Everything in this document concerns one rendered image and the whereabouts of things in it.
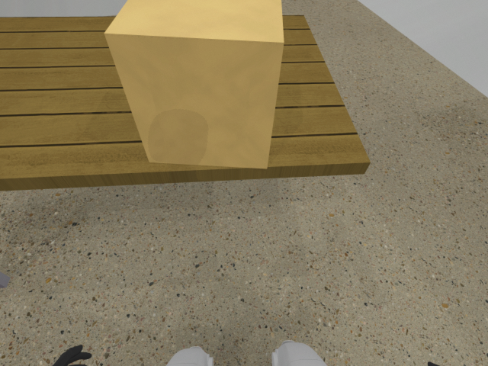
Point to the robot thigh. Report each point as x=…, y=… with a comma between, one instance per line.
x=296, y=354
x=191, y=357

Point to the robot right thigh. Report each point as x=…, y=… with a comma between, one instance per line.
x=296, y=354

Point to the robot left thigh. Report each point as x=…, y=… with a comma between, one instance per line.
x=191, y=357

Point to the table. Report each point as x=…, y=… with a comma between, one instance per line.
x=65, y=121

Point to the carton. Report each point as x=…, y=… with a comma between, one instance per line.
x=201, y=77

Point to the robot left hand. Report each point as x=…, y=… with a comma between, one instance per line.
x=73, y=354

